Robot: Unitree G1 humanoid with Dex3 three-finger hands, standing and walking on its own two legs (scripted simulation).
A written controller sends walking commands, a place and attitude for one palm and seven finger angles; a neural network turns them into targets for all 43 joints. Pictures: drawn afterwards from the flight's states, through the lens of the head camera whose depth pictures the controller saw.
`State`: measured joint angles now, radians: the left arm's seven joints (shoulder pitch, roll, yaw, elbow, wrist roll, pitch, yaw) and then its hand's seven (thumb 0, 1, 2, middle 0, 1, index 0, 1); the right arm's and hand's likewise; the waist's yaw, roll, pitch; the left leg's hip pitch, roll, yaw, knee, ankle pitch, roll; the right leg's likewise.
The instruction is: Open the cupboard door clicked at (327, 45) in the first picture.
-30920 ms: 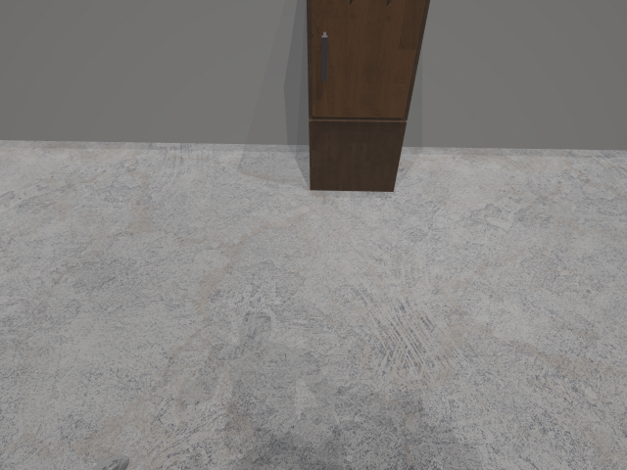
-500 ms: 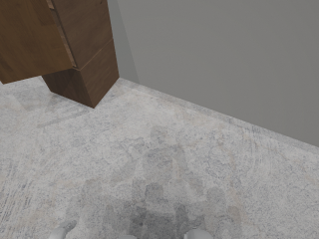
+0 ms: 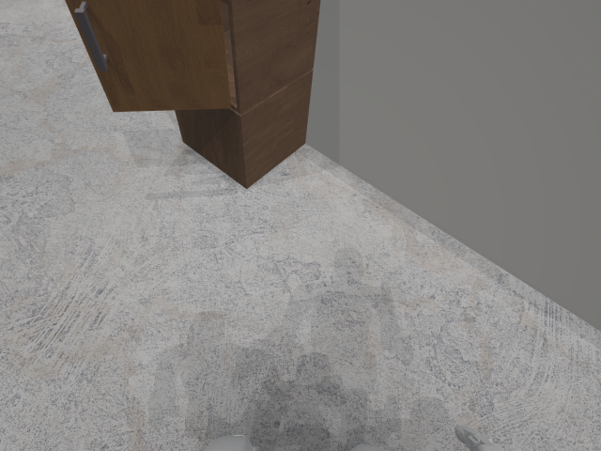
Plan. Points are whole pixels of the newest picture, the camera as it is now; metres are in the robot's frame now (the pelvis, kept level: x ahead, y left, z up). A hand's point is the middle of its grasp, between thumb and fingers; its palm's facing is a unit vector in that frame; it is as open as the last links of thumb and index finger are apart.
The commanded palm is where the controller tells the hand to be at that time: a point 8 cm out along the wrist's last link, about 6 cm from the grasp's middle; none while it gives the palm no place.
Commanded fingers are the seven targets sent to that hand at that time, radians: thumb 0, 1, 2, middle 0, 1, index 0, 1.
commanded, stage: turn to face it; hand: left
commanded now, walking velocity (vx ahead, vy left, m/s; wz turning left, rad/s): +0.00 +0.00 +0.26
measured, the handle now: (93, 37) +1.01 +0.61 -0.07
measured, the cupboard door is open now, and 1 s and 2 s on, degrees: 48 48 48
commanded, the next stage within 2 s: take the last steps up to it in 0.14 s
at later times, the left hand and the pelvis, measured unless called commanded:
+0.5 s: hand out of the picture +0.03 +0.16 -0.14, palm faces +0.23 -0.95 -0.21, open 7.4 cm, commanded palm none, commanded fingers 0.00 0.90 0.90 -0.20 -0.30 -0.20 -0.30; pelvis +0.04 -0.02 +0.02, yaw +10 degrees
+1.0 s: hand (109, 383) +0.20 +0.30 -0.14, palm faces +0.25 -0.95 -0.20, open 7.4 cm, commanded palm none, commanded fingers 0.00 0.90 0.90 -0.20 -0.30 -0.20 -0.30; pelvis +0.16 +0.09 +0.02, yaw +13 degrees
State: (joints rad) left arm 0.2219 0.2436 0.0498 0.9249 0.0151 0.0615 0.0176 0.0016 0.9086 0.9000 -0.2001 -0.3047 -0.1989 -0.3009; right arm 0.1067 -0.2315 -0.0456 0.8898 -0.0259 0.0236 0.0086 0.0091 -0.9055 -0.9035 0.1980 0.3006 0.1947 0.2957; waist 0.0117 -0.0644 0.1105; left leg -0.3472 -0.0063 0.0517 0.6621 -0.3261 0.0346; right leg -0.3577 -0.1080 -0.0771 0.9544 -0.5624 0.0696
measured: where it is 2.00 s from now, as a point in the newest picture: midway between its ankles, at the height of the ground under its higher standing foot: (228, 334)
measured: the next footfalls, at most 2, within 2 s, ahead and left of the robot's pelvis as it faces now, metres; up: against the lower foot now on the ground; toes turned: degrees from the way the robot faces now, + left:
right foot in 0.26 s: +0.05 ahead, -0.15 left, +0.00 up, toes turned +2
left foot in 0.66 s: +0.13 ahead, +0.15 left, +0.00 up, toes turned +19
